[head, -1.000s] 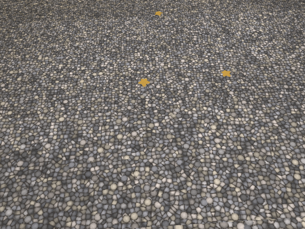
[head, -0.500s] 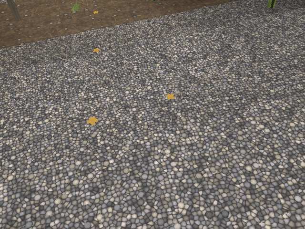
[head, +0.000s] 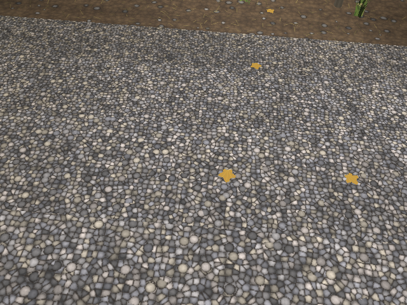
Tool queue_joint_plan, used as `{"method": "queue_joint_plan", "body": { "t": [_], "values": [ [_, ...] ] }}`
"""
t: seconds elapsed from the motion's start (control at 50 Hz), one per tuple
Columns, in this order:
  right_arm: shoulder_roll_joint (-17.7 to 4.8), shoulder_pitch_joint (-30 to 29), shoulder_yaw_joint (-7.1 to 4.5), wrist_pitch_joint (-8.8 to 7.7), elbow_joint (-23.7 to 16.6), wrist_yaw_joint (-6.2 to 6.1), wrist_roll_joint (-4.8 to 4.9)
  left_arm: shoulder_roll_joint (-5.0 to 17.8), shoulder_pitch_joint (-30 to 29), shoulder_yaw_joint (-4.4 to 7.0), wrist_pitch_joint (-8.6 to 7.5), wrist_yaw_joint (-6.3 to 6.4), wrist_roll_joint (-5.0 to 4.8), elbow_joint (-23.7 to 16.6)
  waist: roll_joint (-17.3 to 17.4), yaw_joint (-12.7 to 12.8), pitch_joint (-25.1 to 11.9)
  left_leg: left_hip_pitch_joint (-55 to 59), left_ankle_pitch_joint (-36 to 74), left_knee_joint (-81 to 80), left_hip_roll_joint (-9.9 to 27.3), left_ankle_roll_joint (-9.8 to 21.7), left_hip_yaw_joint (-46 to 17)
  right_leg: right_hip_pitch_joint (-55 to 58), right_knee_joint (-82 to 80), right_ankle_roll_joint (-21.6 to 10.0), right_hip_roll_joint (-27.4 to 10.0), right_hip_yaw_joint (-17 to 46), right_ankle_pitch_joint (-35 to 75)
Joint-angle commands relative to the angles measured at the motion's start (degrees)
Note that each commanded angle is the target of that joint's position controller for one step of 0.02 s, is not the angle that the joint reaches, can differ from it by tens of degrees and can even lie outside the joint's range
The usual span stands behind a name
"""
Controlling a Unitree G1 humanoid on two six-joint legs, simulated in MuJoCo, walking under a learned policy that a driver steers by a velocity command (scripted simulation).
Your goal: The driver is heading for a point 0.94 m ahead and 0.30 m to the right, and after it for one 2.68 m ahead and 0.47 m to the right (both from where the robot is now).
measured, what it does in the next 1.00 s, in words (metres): goes down, turning right: right foot 0.17 m lower, then left foot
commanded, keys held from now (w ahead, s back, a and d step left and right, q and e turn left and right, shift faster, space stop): w+e+shift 0.90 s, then q+shift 0.10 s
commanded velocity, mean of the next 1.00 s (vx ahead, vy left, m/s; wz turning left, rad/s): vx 0.96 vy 0.00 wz -0.66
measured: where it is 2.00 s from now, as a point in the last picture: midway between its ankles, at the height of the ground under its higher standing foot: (283, 179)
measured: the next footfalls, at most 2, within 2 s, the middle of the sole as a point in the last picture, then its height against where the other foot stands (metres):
right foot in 0.32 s outside the picture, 0.17 m lower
left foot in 0.62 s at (179, 233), level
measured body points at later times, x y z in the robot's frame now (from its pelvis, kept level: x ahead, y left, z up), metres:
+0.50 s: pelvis +0.46 -0.04 -0.15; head +0.49 -0.01 +0.29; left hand +0.45 +0.21 -0.31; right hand +0.64 -0.29 -0.20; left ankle +0.58 +0.13 -0.80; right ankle +0.42 -0.06 -0.87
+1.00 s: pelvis +0.85 -0.18 -0.20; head +0.86 -0.20 +0.24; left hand +1.22 -0.23 -0.21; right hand +0.60 -0.30 -0.33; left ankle +0.79 +0.11 -0.87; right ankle +0.96 -0.45 -0.86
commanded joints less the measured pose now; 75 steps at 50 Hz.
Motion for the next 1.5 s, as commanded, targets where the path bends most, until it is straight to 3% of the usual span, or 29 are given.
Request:
{"method": "queue_joint_plan", "body": {
  "t": [0.02, 0.08, 0.18, 0.28, 0.3, 0.32, 0.34, 0.38, 0.42, 0.48, 0.56, 0.62, 0.64, 0.66, 0.68, 0.7, 0.86, 0.96, 1.0, 1.08, 1.12, 1.14, 1.16, 1.2, 1.26, 1.44, 1.46, 1.48, 1.5],
  "values": [
    [-10.21, -2.48, -2.28, -2.24, -3.91, -2.21, -1.11, 4.57, 2.59, 0.61, 0.95, -0.28, 1.46, -1.95, 2.76, 1.39, 0.51, 3.92, 28.52, -19.9, 17.46, 10.89, -22.44, -11.29, -8.34, -0.01, -4.69, -0.54, 12.13],
    [-8.12, 2.24, -0.91, -2.15, 0.14, -6.39, 0.07, 2.15, -11.82, -0.34, -0.92, -3.07, 1.85, -4.21, 3.24, -3.67, 3.85, -0.38, 14.1, -20.64, 9.55, 4.16, -5.73, -4.97, -36.64, -1.5, -0.82, -6.06, 47.83],
    [-5.63, 7.9, -0.27, -2.0, 5.11, -6.59, -0.64, 0.0, -11.58, 0.18, -0.3, -5.18, 0.01, -4.63, 4.49, -4.29, 4.37, 3.11, 22.48, -15.47, 9.63, -2.9, 3.21, 5.41, -41.3, -3.63, 5.81, -8.08, 56.55],
    [-7.4, -4.83, -1.01, -1.36, 2.13, -7.27, -1.66, 7.1, 16.6, 3.72, 0.26, -5.46, -0.14, 4.74, 7.71, 9.26, -1.98, 12.66, 66.19, 18.54, 12.96, -6.86, 5.72, 23.14, -41.88, -5.03, 5.7, -12.61, 45.5],
    [-9.25, -12.71, -1.52, -2.18, 0.61, -6.87, -1.71, 8.49, 32.8, 4.66, 1.4, -4.49, 0.27, 9.8, 0.24, 18.5, -3.81, 7.12, 62.07, 42.88, 9.1, -9.0, 6.97, 36.06, -49.14, -8.35, 2.86, -10.79, 51.62],
    [-7.36, -21.69, -1.41, -2.72, -1.37, -6.04, -0.66, 3.27, 44.67, 3.07, 2.72, -4.03, 0.77, 15.69, -11.02, 24.95, -0.31, -6.38, 13.11, 71.61, 2.58, -9.74, 10.84, 47.74, -64.83, -12.74, -2.68, -5.17, 60.53],
    [0.13, -22.85, 0.36, -4.3, -8.21, -5.0, -2.45, 3.69, 44.13, 2.23, 2.13, -3.29, 3.87, 16.67, -21.39, 17.21, 4.93, -33.97, -13.8, 77.56, 0.05, -8.96, 4.49, 60.07, -44.14, -11.11, -0.17, -0.62, 67.49],
    [-3.26, -12.83, 1.05, -6.51, -10.41, -3.49, -0.93, 3.55, 37.08, 2.87, 1.25, -2.38, 0.81, 11.29, -0.89, 8.48, -13.44, -44.5, -8.0, 54.75, 5.3, -5.87, -10.23, 74.97, -43.22, -20.54, -5.26, 21.02, 35.64],
    [-6.23, -9.79, -0.42, -6.36, -8.83, -3.58, 0.55, 9.86, 14.18, 4.56, 1.41, 0.03, 0.14, 4.46, 12.95, -4.52, -5.61, -38.63, 7.98, 36.32, 9.59, -6.75, -12.12, 46.17, -58.72, -24.37, -12.2, 42.6, 5.29],
    [-8.44, -17.97, -0.98, -3.59, -9.59, -6.3, -1.33, 3.36, 5.74, 1.91, -0.49, 1.11, 1.63, 0.86, 15.52, -5.1, 8.19, -17.79, 11.64, 10.86, 14.55, -12.36, -12.44, 3.33, -60.55, -22.04, -6.61, 38.13, 10.79],
    [-2.84, -20.16, -0.24, -3.43, -10.67, -5.22, -2.01, 4.44, 14.56, 3.02, 1.19, 2.45, -1.71, 5.37, 2.19, 0.53, 0.76, 12.86, 35.53, -5.63, 4.44, -10.68, -2.24, -2.96, -55.61, -14.31, 7.12, 21.06, 12.96],
    [-9.84, 18.37, -5.72, -3.93, -1.26, -5.13, 0.4, 6.61, -1.18, 3.09, 1.85, 2.12, 0.05, -0.97, 4.1, -22.92, -17.03, 48.26, 30.68, -2.18, 3.68, -10.75, -3.68, -4.43, -17.64, -2.69, 14.08, 11.81, 34.84],
    [-12.95, 21.6, -5.57, -3.99, 0.64, -4.64, 1.61, -1.47, 2.94, 1.3, 1.65, 1.22, 1.75, -2.89, 20.97, -19.24, -17.32, 47.7, 15.27, -12.55, 15.51, -4.87, -20.89, -4.74, 6.16, -1.32, 16.89, 11.4, -11.36],
    [-13.07, 11.31, -4.68, -4.3, -2.25, -3.73, -0.32, -5.35, 16.34, 0.39, 1.38, 1.26, -0.17, -2.06, 33.05, -7.5, -11.33, 38.52, 25.96, -18.33, 25.63, 3.57, -40.6, -10.24, 19.46, -0.99, 15.0, 10.66, -18.95],
    [-11.06, 0.61, -4.27, -4.23, -3.72, -2.9, -0.33, -5.1, 19.03, 0.09, 1.93, 1.09, -3.73, -2.32, 28.12, -0.47, -2.95, 31.2, 7.6, -28.08, 30.83, 7.84, -54.71, -21.01, 20.51, -2.22, 9.35, 7.19, -10.63],
    [-5.54, -3.01, -3.82, -4.21, -4.29, -2.58, 0.74, -1.83, 9.35, 0.54, 2.97, 1.4, -2.26, -2.85, 7.62, -2.8, 5.62, 19.65, -5.27, -31.14, 25.34, 6.13, -48.69, -19.26, 14.49, -3.76, 5.55, 3.86, -3.22],
    [-11.66, -5.1, -4.55, -4.32, 4.7, -1.84, -1.15, 2.19, 1.41, 1.19, 5.43, -1.9, 0.99, -10.05, 1.86, 1.04, 1.55, 12.86, 23.42, -27.18, 22.5, 4.65, -12.99, -11.65, -2.12, -2.6, -3.72, -3.58, 15.51],
    [-4.86, 5.68, -1.15, -3.45, 8.4, -4.35, -2.11, -0.43, -16.4, -0.04, 0.52, -6.16, 0.94, -13.12, -0.46, -6.84, 9.57, 7.15, 11.91, -22.22, 14.31, -3.5, 2.01, -3.98, -37.21, -4.86, 1.66, -5.87, 50.16],
    [-8.49, 4.46, -1.69, -2.16, 7.91, -4.19, -0.89, -0.4, -12.06, 0.16, 0.29, -6.59, -0.06, -10.74, 3.76, -3.5, 5.55, -4.82, 10.36, -20.7, 13.73, -1.86, 3.03, 20.23, -38.19, -3.13, 4.68, -8.03, 54.38],
    [-9.46, 2.97, -2.22, -0.23, 9.9, -3.89, 3.24, 4.91, 10.14, 2.64, 0.12, -4.13, 3.54, -0.08, 4.81, 8.74, -1.19, 3.72, 21.59, 16.56, 9.84, -7.02, 0.65, 41.0, -60.94, -4.34, -2.09, -3.62, 63.18],
    [-4.33, 7.85, -1.51, -0.88, 8.17, -3.62, 0.21, 8.36, 17.71, 1.72, 0.22, -2.81, 6.45, 0.86, -8.53, 8.68, -12.39, -16.13, -22.48, 52.8, 3.48, -7.75, -11.44, 63.97, -33.81, -7.62, -16.14, 1.26, 102.86],
    [-5.09, 13.41, -1.08, -2.03, 8.31, -2.58, 3.14, 9.28, 19.31, 2.76, 0.91, -2.28, 4.99, 1.34, -16.63, 8.17, -22.88, -26.12, -12.97, 50.66, 4.48, -9.6, -18.22, 74.59, -30.15, -15.69, -25.06, 8.92, 102.35],
    [-6.44, 10.11, -1.22, -2.66, 7.96, -2.85, 3.11, 9.79, 19.23, 3.63, 1.93, -1.85, 4.01, 1.53, -9.2, 9.13, -30.09, -27.41, -5.34, 45.0, 8.07, -9.29, -18.48, 72.19, -36.66, -17.85, -25.56, 14.16, 75.78],
    [-5.42, 6.01, -1.96, 0.33, 6.09, -5.08, 1.48, 6.29, 3.99, 2.77, 2.89, -0.29, 1.89, 0.48, 1.24, -0.75, -20.31, -20.81, 5.17, 37.04, 13.53, -11.75, -8.99, 42.8, -48.42, -19.0, -24.26, 16.77, 45.98],
    [-3.38, 2.75, -2.0, 4.69, 3.03, -5.32, -0.41, 3.56, -2.41, 1.85, 2.65, 0.54, 2.55, 0.97, -1.9, -4.21, -8.72, -14.16, 5.1, 24.24, 17.2, -14.29, -6.43, 18.74, -53.59, -15.29, -24.14, 7.41, 45.53],
    [-6.78, -5.9, -5.26, 6.8, -2.84, -2.29, -1.44, 4.26, -6.94, 3.6, 5.07, 3.0, -1.6, 1.84, -0.96, -4.7, -4.31, 4.6, 25.35, -8.39, 8.84, -3.68, 4.17, 17.97, -43.63, -0.89, -13.68, -17.34, 20.54],
    [-9.24, -2.65, -6.56, 6.82, -2.31, -2.5, -2.03, 3.72, -5.19, 3.74, 5.59, 2.73, -1.29, 2.27, 3.91, -5.8, -3.52, 9.77, 27.92, -11.71, 7.22, -1.01, 2.48, 15.39, -33.99, 1.17, -10.79, -18.72, 17.03],
    [-16.76, -3.34, -8.43, 6.33, -3.82, -2.89, -1.87, 3.06, -2.52, 3.65, 6.46, 2.35, 0.86, 1.07, 23.53, -3.66, 1.64, 12.57, 59.27, -21.04, 15.12, 4.45, -16.22, 4.33, -14.11, 5.66, -1.4, -21.11, -9.88],
    [-18.86, -5.14, -7.68, 5.08, -6.67, -1.97, -3.72, 2.88, -0.82, 3.23, 6.87, 1.96, 1.35, -0.78, 27.85, -0.45, -7.16, 20.78, 50.4, -26.31, 23.48, 14.76, -39.89, -7.15, 1.08, 6.81, 7.36, -7.94, -23.19]
  ]
}}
